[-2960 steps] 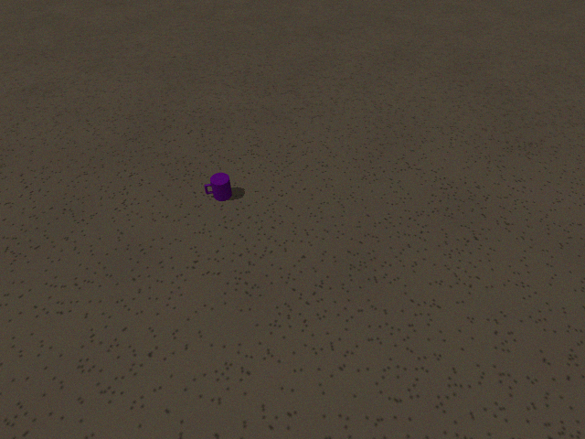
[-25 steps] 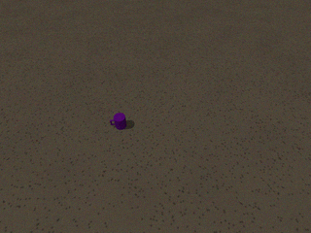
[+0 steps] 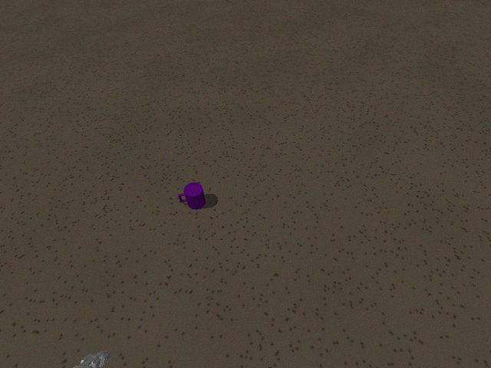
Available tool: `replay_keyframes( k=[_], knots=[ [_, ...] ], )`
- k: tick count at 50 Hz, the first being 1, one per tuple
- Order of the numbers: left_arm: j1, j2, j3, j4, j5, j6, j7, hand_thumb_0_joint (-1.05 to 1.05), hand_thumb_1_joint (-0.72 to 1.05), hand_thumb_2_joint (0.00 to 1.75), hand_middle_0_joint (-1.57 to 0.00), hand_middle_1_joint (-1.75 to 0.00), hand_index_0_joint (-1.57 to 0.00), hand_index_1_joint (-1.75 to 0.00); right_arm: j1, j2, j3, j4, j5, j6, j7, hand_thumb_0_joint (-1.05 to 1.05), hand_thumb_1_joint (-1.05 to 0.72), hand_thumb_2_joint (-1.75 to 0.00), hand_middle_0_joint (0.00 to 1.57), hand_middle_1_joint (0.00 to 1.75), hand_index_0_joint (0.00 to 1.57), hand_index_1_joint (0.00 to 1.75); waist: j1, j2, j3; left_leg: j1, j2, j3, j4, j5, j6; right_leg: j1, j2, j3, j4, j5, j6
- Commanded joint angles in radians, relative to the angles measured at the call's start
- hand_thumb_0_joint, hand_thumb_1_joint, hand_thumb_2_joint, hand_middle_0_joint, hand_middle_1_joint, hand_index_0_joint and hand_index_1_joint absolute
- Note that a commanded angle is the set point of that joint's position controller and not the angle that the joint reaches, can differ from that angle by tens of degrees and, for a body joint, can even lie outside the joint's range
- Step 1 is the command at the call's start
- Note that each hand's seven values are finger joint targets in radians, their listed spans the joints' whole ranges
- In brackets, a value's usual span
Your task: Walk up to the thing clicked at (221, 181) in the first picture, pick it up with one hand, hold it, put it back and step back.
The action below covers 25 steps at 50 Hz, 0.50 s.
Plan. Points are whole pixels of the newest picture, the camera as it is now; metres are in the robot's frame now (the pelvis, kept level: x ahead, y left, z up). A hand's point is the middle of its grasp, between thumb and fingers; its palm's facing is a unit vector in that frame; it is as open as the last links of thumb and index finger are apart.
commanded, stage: step back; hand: left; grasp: from above
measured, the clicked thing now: (191, 196) +0.99 +0.30 -0.71
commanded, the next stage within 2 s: stand in 0.28 s
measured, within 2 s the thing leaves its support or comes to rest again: neither
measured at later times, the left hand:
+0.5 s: hand out of the picture +0.11 +0.27 -0.14, palm faces +0.00 -0.95 -0.32, open 7.4 cm
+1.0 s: hand out of the picture +0.08 +0.27 -0.13, palm faces -0.03 -0.93 -0.35, open 7.4 cm
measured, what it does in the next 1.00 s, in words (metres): steps on the spot: left foot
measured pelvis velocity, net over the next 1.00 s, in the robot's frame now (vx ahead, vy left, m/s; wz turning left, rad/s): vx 0.01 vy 0.01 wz -0.01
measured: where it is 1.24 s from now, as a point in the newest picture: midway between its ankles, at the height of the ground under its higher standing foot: outside the picture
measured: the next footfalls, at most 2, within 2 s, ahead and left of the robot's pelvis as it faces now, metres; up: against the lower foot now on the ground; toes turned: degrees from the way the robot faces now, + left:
left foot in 0.08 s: +0.04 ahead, +0.15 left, +0.00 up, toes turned +0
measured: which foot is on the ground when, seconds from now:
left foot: up 0.00-0.06, down 0.08-1.00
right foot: down 0.00-1.00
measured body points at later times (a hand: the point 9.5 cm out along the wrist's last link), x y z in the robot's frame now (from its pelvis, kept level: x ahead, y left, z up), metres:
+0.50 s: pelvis +0.02 +0.03 +0.02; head +0.02 +0.03 +0.47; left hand +0.11 +0.32 -0.12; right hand +0.13 -0.27 -0.10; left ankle +0.00 +0.15 -0.73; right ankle +0.04 -0.11 -0.73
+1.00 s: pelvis +0.01 +0.01 +0.02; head +0.01 +0.00 +0.47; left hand +0.08 +0.31 -0.11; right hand +0.08 -0.29 -0.12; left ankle +0.00 +0.15 -0.73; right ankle +0.04 -0.11 -0.73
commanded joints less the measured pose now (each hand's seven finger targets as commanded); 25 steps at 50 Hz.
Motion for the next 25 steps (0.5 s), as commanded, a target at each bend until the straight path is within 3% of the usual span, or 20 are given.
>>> replay_keyframes(
  k=[1,3,4,5,6,7,8,9,11,13,14,15,21,25],
  knots=[
    [-0.072,0.309,0.082,-0.069,-0.001,-0.017,0.023,0.0,0.9,0.9,-0.2,-0.3,-0.2,-0.3,0.074,-0.16,-0.044,-0.006,-0.003,-0.016,-0.007,0.0,-0.9,-0.9,0.2,0.3,0.2,0.3,-0.007,-0.236,-0.081,0.011,0.03,0.053,-0.136,0.054,-0.009,0.046,-0.239,0.258,-0.23,0.129,-0.134],
    [-0.098,0.293,0.074,-0.07,-0.01,-0.008,0.022,0.0,0.9,0.9,-0.2,-0.3,-0.2,-0.3,0.097,-0.147,-0.047,0.021,-0.011,-0.025,-0.008,0.0,-0.9,-0.9,0.2,0.3,0.2,0.3,-0.035,-0.211,-0.116,0.096,0.007,0.093,-0.336,0.209,-0.01,0.051,-0.206,0.197,-0.148,0.177,-0.107],
    [-0.088,0.271,0.067,-0.068,-0.013,-0.003,0.021,0.0,0.9,0.9,-0.2,-0.3,-0.2,-0.3,0.085,-0.152,-0.053,0.031,-0.017,-0.03,-0.01,0.0,-0.9,-0.9,0.2,0.3,0.2,0.3,-0.033,-0.166,-0.123,0.144,0.011,0.072,-0.409,0.314,-0.01,0.039,-0.184,0.175,-0.099,0.217,-0.08],
    [-0.077,0.242,0.056,-0.07,-0.017,-0.002,0.021,0.0,0.9,0.9,-0.2,-0.3,-0.2,-0.3,0.061,-0.176,-0.061,0.026,-0.023,-0.035,-0.013,0.0,-0.9,-0.9,0.2,0.3,0.2,0.3,-0.028,-0.103,-0.151,0.189,0.065,-0.007,-0.423,0.418,0.01,0.022,-0.155,0.142,-0.043,0.255,-0.044],
    [-0.067,0.216,0.048,-0.069,-0.027,-0.001,0.021,0.0,0.9,0.9,-0.2,-0.3,-0.2,-0.3,0.022,-0.212,-0.066,0.011,-0.028,-0.042,-0.016,0.0,-0.9,-0.9,0.2,0.3,0.2,0.3,-0.008,-0.019,-0.166,0.183,0.176,-0.145,-0.451,0.513,0.052,0.005,-0.099,0.112,0.01,0.206,-0.006],
    [-0.062,0.221,0.049,-0.043,-0.036,0.004,0.022,0.0,0.9,0.9,-0.2,-0.3,-0.2,-0.3,-0.088,-0.244,-0.062,-0.009,-0.017,-0.041,-0.01,0.0,-0.9,-0.9,0.2,0.3,0.2,0.3,0.03,0.031,-0.123,0.071,0.209,-0.164,-0.431,0.452,0.101,0.048,-0.029,0.061,-0.025,0.017,0.011],
    [-0.052,0.234,0.051,-0.016,-0.029,0.003,0.025,0.0,0.9,0.9,-0.2,-0.3,-0.2,-0.3,-0.138,-0.235,-0.06,-0.01,-0.013,-0.036,-0.005,0.0,-0.9,-0.9,0.2,0.3,0.2,0.3,0.033,0.031,-0.097,0.008,0.207,-0.135,-0.412,0.393,0.109,0.117,-0.04,0.067,-0.072,-0.015,0.006],
    [-0.049,0.245,0.051,-0.01,-0.021,-0.005,0.025,0.0,0.9,0.9,-0.2,-0.3,-0.2,-0.3,-0.147,-0.207,-0.051,-0.004,-0.01,-0.034,-0.002,0.0,-0.9,-0.9,0.2,0.3,0.2,0.3,0.036,-0.004,-0.108,0.01,0.173,-0.077,-0.383,0.432,0.079,0.169,-0.071,0.088,-0.12,0.08,0.001],
    [-0.061,0.264,0.054,-0.002,-0.022,-0.013,0.023,0.0,0.9,0.9,-0.2,-0.3,-0.2,-0.3,-0.112,-0.175,-0.04,0.007,-0.007,-0.033,-0.005,0.0,-0.9,-0.9,0.2,0.3,0.2,0.3,0.008,-0.024,-0.135,0.037,0.11,-0.015,-0.368,0.481,0.033,0.197,-0.115,0.139,-0.115,0.25,-0.021],
    [-0.061,0.261,0.048,0.007,-0.027,-0.011,0.025,0.0,0.9,0.9,-0.2,-0.3,-0.2,-0.3,-0.111,-0.173,-0.038,0.027,-0.004,-0.031,-0.006,0.0,-0.9,-0.9,0.2,0.3,0.2,0.3,0.007,0.004,-0.133,0.067,0.119,-0.027,-0.394,0.494,0.027,0.186,-0.119,0.126,-0.117,0.262,-0.022],
    [-0.037,0.205,0.021,0.038,-0.032,-0.008,0.019,0.0,0.9,0.9,-0.2,-0.3,-0.2,-0.3,-0.117,-0.191,-0.033,0.025,0.006,-0.041,0.0,0.0,-0.9,-0.9,0.2,0.3,0.2,0.3,0.011,0.018,-0.146,0.111,0.139,-0.052,-0.442,0.548,0.029,0.201,-0.105,0.116,-0.133,0.288,-0.018],
    [-0.039,0.209,0.019,0.041,-0.033,-0.007,0.02,0.0,0.9,0.9,-0.2,-0.3,-0.2,-0.3,-0.136,-0.195,-0.034,0.026,0.007,-0.045,0.001,0.0,-0.9,-0.9,0.2,0.3,0.2,0.3,0.015,0.026,-0.145,0.13,0.146,-0.056,-0.444,0.607,0.028,0.21,-0.101,0.111,-0.143,0.318,-0.012],
    [-0.058,0.235,0.007,0.072,-0.025,-0.004,0.021,0.0,0.9,0.9,-0.2,-0.3,-0.2,-0.3,-0.158,-0.182,-0.027,0.048,0.011,-0.04,0.002,0.0,-0.9,-0.9,0.2,0.3,0.2,0.3,-0.002,-0.004,-0.124,0.19,0.141,-0.027,-0.494,0.638,0.012,0.228,-0.106,0.106,-0.209,0.346,0.001],
    [-0.069,0.241,0.003,0.089,-0.02,-0.004,0.022,0.0,0.9,0.9,-0.2,-0.3,-0.2,-0.3,-0.185,-0.175,-0.026,0.05,0.011,-0.031,0.006,0.0,-0.9,-0.9,0.2,0.3,0.2,0.3,-0.002,-0.022,-0.082,0.165,0.137,-0.025,-0.543,0.508,0.014,0.228,-0.106,0.108,-0.265,0.245,0.013]
  ],
)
